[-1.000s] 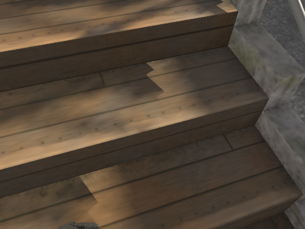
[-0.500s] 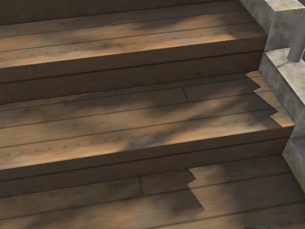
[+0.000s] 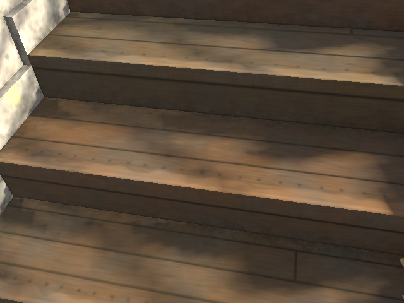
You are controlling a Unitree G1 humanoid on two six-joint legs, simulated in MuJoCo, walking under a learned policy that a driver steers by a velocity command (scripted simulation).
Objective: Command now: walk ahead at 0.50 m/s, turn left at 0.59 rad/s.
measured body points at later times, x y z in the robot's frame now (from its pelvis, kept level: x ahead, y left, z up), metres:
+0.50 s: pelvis +0.25 +0.01 +0.09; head +0.25 +0.00 +0.54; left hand +0.05 +0.08 -0.04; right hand +0.55 -0.05 +0.03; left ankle +0.44 +0.17 -0.44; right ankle +0.08 -0.12 -0.64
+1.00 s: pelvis +0.39 +0.06 +0.25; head +0.39 +0.03 +0.70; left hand +0.56 +0.29 +0.15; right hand +0.55 -0.20 +0.14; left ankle +0.46 +0.17 -0.47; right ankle +0.43 -0.06 -0.45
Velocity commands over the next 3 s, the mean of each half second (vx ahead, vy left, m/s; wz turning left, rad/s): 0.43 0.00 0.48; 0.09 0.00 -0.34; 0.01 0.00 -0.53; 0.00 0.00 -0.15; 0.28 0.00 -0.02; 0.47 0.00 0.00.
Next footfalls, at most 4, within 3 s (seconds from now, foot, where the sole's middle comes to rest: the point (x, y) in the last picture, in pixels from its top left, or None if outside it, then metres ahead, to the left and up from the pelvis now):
0.52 left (153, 293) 0.50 0.19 -0.50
1.02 right None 0.47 -0.06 -0.50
1.46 left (166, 294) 0.49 0.15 -0.50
1.78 right None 0.46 -0.08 -0.50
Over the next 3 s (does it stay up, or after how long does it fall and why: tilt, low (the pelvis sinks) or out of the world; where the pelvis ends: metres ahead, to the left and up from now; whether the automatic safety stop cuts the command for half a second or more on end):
stays up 0.84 0.05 0.43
